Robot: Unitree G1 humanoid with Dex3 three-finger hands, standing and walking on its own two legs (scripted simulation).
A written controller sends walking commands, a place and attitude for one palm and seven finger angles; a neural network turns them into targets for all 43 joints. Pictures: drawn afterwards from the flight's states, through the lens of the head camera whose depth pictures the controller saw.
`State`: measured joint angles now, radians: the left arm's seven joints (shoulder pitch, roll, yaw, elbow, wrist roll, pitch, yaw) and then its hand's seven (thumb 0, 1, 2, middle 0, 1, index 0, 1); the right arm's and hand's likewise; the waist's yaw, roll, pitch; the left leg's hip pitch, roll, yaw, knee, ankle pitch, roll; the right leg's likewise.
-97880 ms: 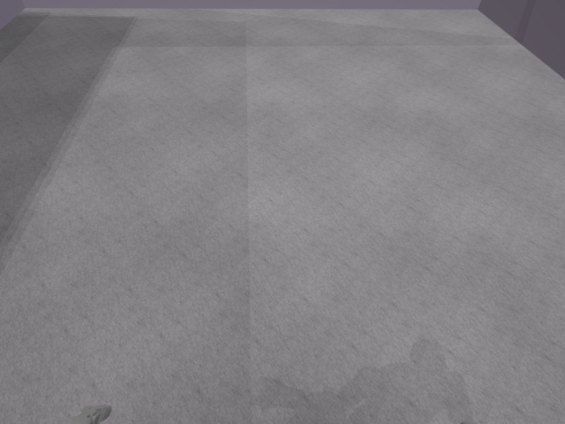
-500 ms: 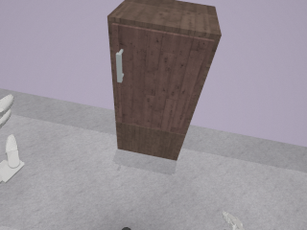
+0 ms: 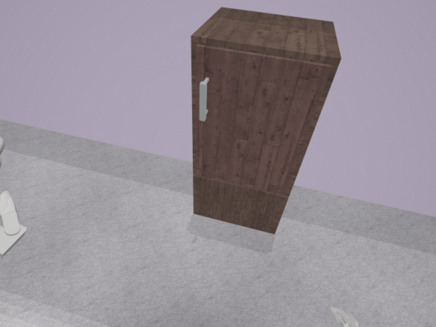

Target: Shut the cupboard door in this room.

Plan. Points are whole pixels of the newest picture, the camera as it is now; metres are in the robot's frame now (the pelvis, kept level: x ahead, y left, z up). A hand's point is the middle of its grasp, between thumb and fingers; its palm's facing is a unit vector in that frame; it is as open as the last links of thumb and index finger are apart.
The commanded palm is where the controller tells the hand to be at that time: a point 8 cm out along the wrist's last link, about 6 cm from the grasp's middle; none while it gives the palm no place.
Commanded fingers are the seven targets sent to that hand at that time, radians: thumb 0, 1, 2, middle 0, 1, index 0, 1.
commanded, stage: stop stepping back and stand still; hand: left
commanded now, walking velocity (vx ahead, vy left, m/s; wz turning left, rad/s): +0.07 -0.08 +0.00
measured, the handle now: (204, 99) +0.84 +0.11 +0.00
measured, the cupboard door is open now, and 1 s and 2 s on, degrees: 0 0 0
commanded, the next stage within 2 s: let the arm hang, fingers relaxed in 0.72 s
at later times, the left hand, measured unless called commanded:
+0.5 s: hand (31, 206) +0.23 +0.30 +0.16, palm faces +0.42 -0.76 -0.50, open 7.4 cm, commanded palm +0.17 +0.33 +0.17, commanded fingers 0.00 0.90 0.90 -0.20 -0.30 -0.20 -0.30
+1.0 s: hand (75, 303) +0.18 +0.29 -0.08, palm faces +0.04 -0.93 -0.38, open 7.4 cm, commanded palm none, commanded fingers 0.00 0.90 0.90 -0.20 -0.30 -0.20 -0.30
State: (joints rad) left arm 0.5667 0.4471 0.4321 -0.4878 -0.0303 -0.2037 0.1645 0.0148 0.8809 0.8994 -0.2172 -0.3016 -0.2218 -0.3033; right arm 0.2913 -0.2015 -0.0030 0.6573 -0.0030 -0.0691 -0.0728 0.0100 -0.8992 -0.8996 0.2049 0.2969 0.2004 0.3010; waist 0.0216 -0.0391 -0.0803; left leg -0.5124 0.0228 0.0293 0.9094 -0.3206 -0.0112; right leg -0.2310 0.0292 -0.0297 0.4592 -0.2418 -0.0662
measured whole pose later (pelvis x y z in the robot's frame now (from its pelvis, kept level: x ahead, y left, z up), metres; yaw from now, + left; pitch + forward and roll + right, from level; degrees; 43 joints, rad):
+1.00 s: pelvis +0.01 +0.06 -0.01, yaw +1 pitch +1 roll +0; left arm 0.25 0.30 0.05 0.48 0.02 0.03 0.01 0.01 0.90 0.90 -0.20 -0.30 -0.20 -0.30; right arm 0.13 -0.29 0.01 0.78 -0.02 -0.02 0.02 0.01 -0.90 -0.90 0.20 0.30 0.20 0.30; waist -0.01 0.05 -0.02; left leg -0.28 0.00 0.06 0.55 -0.28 0.03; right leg -0.30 -0.03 -0.04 0.56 -0.28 0.01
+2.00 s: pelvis +0.00 +0.06 +0.00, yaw +0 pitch -2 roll +0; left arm 0.31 0.15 0.01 1.13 0.02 0.01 0.03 0.01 0.91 0.90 -0.20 -0.30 -0.20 -0.30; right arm 0.32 -0.14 -0.01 1.11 -0.01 0.00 -0.03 0.00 -0.91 -0.90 0.20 0.30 0.20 0.30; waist -0.01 -0.01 0.03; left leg -0.18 -0.01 0.08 0.40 -0.20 0.03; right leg -0.19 -0.03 -0.02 0.41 -0.18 0.01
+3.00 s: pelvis +0.02 +0.05 +0.01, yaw +1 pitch -2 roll +0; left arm 0.20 0.25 0.01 1.15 0.02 -0.01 0.01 0.01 0.91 0.90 -0.20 -0.30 -0.21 -0.30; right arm 0.20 -0.24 0.00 1.13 -0.01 -0.01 -0.02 0.00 -0.90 -0.90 0.20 0.30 0.20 0.30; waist -0.01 0.00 0.05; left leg -0.10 0.01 0.05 0.32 -0.18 0.01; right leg -0.11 -0.01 -0.05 0.32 -0.18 -0.01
